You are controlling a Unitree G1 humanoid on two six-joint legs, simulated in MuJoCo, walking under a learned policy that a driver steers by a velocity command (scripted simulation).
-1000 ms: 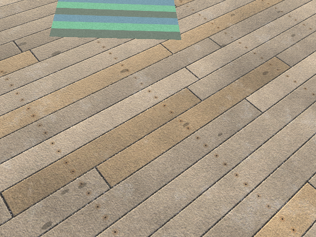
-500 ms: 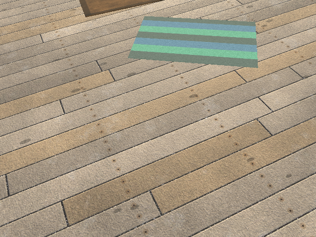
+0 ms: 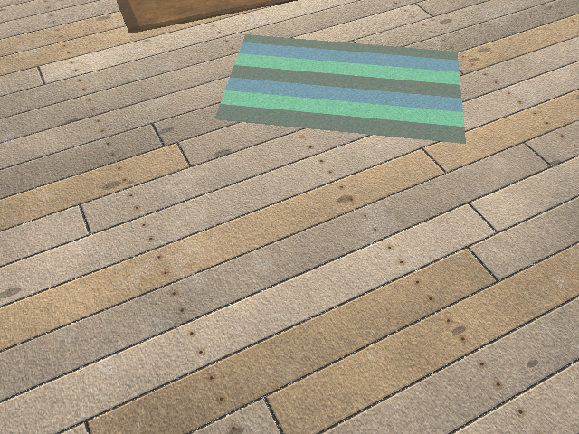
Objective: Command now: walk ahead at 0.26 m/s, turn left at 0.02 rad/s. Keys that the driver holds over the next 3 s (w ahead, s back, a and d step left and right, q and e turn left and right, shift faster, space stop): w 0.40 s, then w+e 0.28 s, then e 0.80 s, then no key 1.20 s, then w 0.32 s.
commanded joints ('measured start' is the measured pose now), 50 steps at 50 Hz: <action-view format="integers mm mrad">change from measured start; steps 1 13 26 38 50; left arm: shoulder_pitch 54 150 220 139 76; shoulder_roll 95 118 186 42 141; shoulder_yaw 26 33 59 53 89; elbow -35 -19 30 -79 -217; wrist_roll -2 0 -26 -26 -2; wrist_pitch -24 -94 -56 -29 -18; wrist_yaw -8 -19 -13 -5 -84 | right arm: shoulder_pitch -49 -101 -205 -53 -40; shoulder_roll -185 -117 -130 -108 -218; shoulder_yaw -51 -42 -31 -42 -72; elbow -56 -65 -115 26 29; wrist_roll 18 4 23 -21 37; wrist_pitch -17 -56 -83 -96 -4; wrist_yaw -12 7 44 4 -54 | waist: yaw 26 53 24 49 89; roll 152 -84 -119 109 63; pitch -35 35 56 18 -96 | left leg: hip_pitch -52 -533 -161 96 264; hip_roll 283 114 51 301 280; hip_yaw -308 -66 -9 -30 166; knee -274 494 71 -230 195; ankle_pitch -391 -19 52 456 642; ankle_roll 170 -25 -3 133 41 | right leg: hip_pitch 94 427 412 -200 70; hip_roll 1 -200 -215 -78 74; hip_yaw -17 272 144 83 -82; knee -80 -661 -517 353 -244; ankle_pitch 62 79 565 140 334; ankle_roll -48 -191 -170 -24 -123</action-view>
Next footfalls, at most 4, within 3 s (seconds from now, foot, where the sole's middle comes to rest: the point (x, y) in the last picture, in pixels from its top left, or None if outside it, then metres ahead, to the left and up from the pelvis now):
0.12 right None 0.07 -0.12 -0.78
0.56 left None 0.39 0.14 -0.78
1.02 right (353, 399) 0.57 -0.12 -0.78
1.48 left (262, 373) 0.64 0.09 -0.78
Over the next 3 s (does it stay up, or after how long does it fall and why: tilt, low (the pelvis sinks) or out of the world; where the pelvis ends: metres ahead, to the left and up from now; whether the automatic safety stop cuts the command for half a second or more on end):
stays up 0.59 -0.01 0.00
